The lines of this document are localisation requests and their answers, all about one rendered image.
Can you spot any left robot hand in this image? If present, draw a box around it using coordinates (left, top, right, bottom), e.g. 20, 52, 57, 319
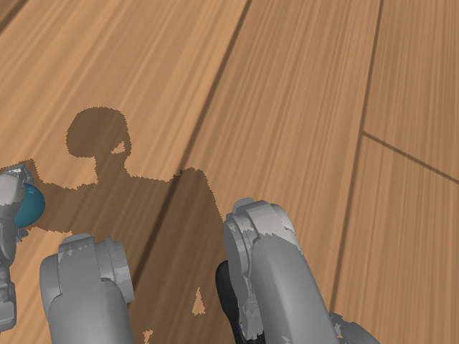
0, 163, 34, 243

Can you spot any left robot arm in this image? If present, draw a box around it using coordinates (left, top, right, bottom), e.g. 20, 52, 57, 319
0, 218, 16, 334

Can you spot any right robot foot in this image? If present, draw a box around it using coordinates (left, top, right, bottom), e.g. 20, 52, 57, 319
215, 260, 265, 344

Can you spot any right robot hand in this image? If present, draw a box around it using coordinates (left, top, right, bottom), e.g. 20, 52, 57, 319
329, 312, 380, 344

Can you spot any ball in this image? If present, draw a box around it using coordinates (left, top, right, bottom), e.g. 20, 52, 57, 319
14, 183, 45, 229

